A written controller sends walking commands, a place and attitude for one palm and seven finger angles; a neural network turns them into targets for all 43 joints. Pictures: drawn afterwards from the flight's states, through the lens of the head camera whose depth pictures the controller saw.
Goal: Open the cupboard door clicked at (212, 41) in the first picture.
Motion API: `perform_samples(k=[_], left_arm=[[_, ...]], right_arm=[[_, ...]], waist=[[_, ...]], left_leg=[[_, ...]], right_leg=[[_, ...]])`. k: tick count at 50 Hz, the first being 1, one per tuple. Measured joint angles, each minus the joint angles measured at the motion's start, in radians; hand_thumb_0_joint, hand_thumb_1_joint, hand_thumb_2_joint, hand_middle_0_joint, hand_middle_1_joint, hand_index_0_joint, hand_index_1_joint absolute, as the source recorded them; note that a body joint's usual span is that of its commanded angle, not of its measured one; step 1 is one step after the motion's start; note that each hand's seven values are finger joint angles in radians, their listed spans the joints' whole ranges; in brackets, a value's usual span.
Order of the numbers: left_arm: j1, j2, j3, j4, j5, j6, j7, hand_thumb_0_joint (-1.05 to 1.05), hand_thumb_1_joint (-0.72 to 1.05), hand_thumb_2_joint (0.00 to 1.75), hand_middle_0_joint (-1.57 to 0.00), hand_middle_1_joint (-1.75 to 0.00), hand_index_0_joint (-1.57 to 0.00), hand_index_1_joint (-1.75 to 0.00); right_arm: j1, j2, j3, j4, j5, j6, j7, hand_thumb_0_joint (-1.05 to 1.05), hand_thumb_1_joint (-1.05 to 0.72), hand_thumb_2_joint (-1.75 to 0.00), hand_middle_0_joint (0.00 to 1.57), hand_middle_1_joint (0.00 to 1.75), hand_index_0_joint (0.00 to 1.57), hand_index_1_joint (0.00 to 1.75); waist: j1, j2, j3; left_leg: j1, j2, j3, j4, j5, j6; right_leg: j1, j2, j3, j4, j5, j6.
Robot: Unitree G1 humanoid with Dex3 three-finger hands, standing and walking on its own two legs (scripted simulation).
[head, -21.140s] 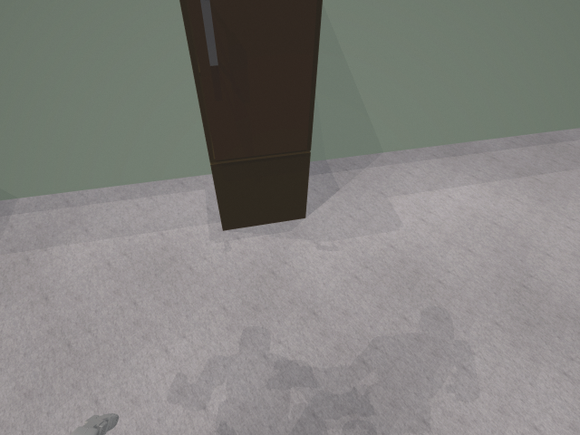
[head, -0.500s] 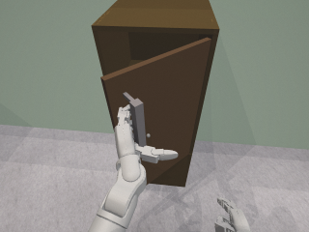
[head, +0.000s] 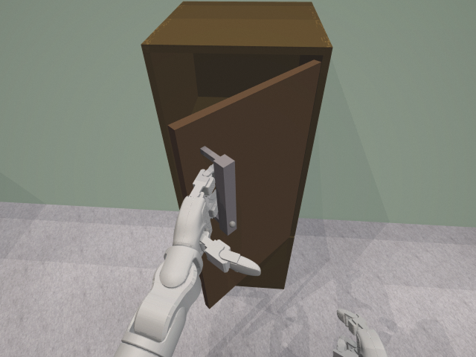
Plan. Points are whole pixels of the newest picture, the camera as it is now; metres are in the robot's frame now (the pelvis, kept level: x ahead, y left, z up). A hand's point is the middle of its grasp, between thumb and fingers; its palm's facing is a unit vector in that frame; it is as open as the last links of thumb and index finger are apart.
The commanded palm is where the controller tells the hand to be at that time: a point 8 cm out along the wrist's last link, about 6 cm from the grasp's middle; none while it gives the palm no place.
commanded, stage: slide the hand sideways off the handle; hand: left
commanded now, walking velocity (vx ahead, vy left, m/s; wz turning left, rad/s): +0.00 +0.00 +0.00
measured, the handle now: (218, 192) +0.36 +0.06 +0.12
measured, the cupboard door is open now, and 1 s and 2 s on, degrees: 48 48 48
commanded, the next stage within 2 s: draw the hand back to the body in 0.86 s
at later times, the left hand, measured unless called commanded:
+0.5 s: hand (207, 246) +0.25 +0.07 +0.12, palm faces -0.06 -1.00 -0.01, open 16.3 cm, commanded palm +0.21 +0.13 +0.12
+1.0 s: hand (173, 269) +0.21 +0.11 +0.11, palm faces -0.04 -1.00 -0.02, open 16.3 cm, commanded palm +0.19 +0.16 +0.12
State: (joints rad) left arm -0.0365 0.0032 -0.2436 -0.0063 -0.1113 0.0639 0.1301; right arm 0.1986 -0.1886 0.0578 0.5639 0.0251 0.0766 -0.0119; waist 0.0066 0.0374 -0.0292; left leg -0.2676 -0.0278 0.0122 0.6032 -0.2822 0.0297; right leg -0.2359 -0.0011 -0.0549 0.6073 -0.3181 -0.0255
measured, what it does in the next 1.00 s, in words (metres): stands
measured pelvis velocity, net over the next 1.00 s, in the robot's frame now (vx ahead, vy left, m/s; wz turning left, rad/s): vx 0.03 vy -0.02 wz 0.02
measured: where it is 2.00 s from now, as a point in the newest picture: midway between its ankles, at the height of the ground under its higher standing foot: outside the picture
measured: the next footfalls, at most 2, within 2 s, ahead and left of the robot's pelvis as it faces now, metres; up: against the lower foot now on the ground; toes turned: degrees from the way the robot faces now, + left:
none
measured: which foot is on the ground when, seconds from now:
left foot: down 0.00-1.00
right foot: down 0.00-1.00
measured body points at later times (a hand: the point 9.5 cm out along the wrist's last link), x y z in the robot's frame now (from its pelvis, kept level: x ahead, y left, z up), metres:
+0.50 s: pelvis +0.02 -0.02 +0.00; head +0.00 -0.04 +0.45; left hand +0.25 +0.12 +0.12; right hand +0.22 -0.23 -0.07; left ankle +0.03 +0.10 -0.73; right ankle +0.01 -0.10 -0.73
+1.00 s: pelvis +0.03 -0.02 -0.01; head +0.02 -0.04 +0.44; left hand +0.21 +0.16 +0.12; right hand +0.22 -0.24 -0.07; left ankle +0.03 +0.10 -0.73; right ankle +0.01 -0.10 -0.73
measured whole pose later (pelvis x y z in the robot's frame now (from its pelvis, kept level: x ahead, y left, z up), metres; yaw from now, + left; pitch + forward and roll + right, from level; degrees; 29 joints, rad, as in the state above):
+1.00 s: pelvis +0.03 -0.02 -0.01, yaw +1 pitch +1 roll +0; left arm 0.51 0.18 0.00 -0.43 -0.22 -0.07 -0.15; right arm 0.25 -0.24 0.04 0.50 0.03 -0.12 -0.05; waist 0.03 0.05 -0.05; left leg -0.35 0.00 -0.03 0.69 -0.36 0.00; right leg -0.29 0.03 -0.09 0.66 -0.38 -0.06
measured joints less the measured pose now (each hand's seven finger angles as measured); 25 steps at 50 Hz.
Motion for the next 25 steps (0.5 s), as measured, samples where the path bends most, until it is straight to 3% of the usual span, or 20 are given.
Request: perform_samples(k=[5,8,17,25], left_arm=[[0.086,0.005,-0.014,-0.083,0.057,-0.012,0.028,-0.01,-0.51,0.3,-0.14,-0.3,-0.14,-0.31],[0.13,0.031,-0.018,-0.126,0.066,-0.011,0.017,-0.01,-0.5,0.3,-0.14,-0.3,-0.14,-0.31],[0.234,0.089,0.05,-0.225,0.012,-0.003,-0.042,-0.01,-0.51,0.3,-0.16,-0.3,-0.15,-0.3],[0.346,0.111,0.096,-0.31,-0.006,-0.023,-0.11,-0.01,-0.5,0.3,-0.17,-0.31,-0.15,-0.3]], right_arm=[[0.003,0.01,0.001,-0.033,-0.006,0.0,0.022,0.02,-0.9,-0.9,0.2,0.3,0.2,0.3],[-0.003,0.009,0.003,-0.044,-0.008,0.007,0.022,0.02,-0.9,-0.9,0.2,0.3,0.2,0.3],[-0.022,-0.003,0.007,-0.051,-0.007,-0.011,-0.001,0.02,-0.9,-0.9,0.2,0.3,0.2,0.3],[-0.013,-0.013,0.004,-0.066,-0.006,-0.049,-0.004,0.02,-0.9,-0.9,0.2,0.3,0.2,0.3]], waist=[[-0.002,-0.011,-0.001],[0.0,-0.01,0.006],[0.01,0.002,0.013],[0.014,0.005,-0.001]], left_leg=[[0.008,0.01,0.01,-0.004,-0.003,-0.006],[0.016,0.016,0.009,-0.006,-0.004,-0.01],[0.032,0.029,-0.006,-0.023,-0.005,-0.023],[0.028,0.032,-0.011,-0.021,-0.021,-0.031]], right_leg=[[0.002,0.01,0.01,0.0,0.0,-0.006],[0.011,0.016,0.01,-0.006,0.001,-0.011],[0.036,0.031,-0.003,-0.039,0.005,-0.022],[0.031,0.034,-0.008,-0.032,-0.016,-0.029]])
